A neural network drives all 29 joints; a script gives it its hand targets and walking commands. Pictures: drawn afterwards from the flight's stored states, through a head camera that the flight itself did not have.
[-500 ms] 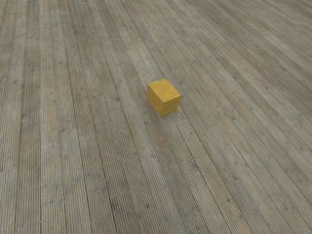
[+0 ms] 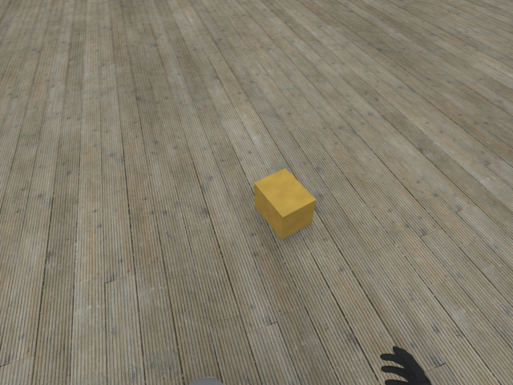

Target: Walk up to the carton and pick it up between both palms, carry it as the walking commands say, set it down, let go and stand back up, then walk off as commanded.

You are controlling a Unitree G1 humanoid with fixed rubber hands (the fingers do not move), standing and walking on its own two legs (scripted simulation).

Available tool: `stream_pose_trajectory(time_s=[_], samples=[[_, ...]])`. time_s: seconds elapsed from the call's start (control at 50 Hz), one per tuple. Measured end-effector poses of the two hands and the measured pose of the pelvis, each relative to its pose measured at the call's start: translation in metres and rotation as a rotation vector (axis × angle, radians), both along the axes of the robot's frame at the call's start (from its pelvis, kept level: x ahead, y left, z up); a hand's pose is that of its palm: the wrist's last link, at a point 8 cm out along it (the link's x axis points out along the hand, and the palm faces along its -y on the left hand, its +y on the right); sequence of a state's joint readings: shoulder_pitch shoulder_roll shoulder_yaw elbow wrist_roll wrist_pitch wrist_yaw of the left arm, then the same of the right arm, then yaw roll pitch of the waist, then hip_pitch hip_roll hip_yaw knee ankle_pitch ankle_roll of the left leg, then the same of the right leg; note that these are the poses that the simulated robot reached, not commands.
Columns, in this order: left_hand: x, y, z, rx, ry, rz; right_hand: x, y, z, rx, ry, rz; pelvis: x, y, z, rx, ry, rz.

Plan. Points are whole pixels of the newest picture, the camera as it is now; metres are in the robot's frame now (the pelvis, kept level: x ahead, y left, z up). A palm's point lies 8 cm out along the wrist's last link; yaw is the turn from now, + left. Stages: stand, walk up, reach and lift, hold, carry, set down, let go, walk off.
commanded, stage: walk up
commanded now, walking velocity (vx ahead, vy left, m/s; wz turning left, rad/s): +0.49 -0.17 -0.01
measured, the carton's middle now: (283, 203) +0.98 -0.07 -0.67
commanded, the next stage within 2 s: none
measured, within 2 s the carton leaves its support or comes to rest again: neither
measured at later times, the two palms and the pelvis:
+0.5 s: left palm (168, 281) +0.34 +0.20 -0.12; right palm (457, 375) +0.18 -0.31 -0.13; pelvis +0.22 -0.05 -0.01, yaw +0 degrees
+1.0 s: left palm (173, 241) +0.44 +0.21 -0.13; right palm (408, 233) +0.44 -0.30 -0.09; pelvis +0.39 -0.03 +0.02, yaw -2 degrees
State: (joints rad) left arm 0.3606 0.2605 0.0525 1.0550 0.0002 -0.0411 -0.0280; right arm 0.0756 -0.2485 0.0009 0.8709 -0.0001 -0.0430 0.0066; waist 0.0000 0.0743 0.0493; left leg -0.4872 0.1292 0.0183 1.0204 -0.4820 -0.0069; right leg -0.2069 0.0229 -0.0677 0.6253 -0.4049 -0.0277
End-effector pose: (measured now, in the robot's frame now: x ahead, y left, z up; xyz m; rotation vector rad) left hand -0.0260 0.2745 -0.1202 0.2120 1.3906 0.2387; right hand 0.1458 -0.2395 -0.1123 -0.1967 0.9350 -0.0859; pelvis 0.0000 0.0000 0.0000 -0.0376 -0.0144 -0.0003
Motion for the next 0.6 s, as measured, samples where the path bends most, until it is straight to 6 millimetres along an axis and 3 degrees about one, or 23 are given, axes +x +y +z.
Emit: stream_pose_trajectory(time_s=[0.06,0.12,0.16,0.3,0.34,0.38,0.42,0.48,0.54,0.6], samples=[[0.019,0.004,-0.008,-0.018,0.022,0.008,0.04,0.007,0.004,-0.014,-0.018,0.009,0.028,0.006,-0.003,-0.01,0.011,0.003],[0.054,0.005,-0.02,-0.055,0.02,-0.005,0.053,0.008,0.002,-0.043,0.032,-0.012,0.058,0.014,-0.006,-0.002,0.024,-0.007],[0.091,0.002,-0.021,-0.076,-0.023,-0.03,0.042,0.002,0.005,-0.073,0.091,-0.046,0.078,0.016,-0.002,-0.01,0.024,-0.018],[0.257,-0.022,-0.002,-0.119,-0.296,-0.105,-0.039,-0.023,0.018,-0.119,0.434,-0.155,0.137,0.002,0.015,-0.027,0.027,-0.025],[0.298,-0.034,0.006,-0.126,-0.36,-0.122,-0.047,-0.031,0.022,-0.118,0.493,-0.17,0.154,-0.007,0.017,-0.022,0.027,-0.023],[0.332,-0.044,0.013,-0.124,-0.404,-0.136,-0.043,-0.04,0.021,-0.11,0.527,-0.174,0.171,-0.017,0.016,-0.014,0.029,-0.02],[0.357,-0.055,0.015,-0.109,-0.418,-0.147,-0.026,-0.049,0.012,-0.092,0.538,-0.167,0.188,-0.029,0.012,0.0,0.041,-0.019],[0.369,-0.068,0.002,-0.073,-0.373,-0.135,0.018,-0.069,-0.012,-0.069,0.504,-0.137,0.213,-0.049,-0.004,0.035,0.049,-0.011],[0.349,-0.072,0.001,-0.046,-0.259,-0.098,0.087,-0.078,-0.022,-0.051,0.407,-0.094,0.238,-0.056,-0.001,0.029,0.036,-0.005],[0.323,-0.067,0.009,-0.008,-0.149,-0.056,0.164,-0.075,-0.021,-0.024,0.269,-0.058,0.262,-0.059,0.005,0.033,0.024,-0.001]])
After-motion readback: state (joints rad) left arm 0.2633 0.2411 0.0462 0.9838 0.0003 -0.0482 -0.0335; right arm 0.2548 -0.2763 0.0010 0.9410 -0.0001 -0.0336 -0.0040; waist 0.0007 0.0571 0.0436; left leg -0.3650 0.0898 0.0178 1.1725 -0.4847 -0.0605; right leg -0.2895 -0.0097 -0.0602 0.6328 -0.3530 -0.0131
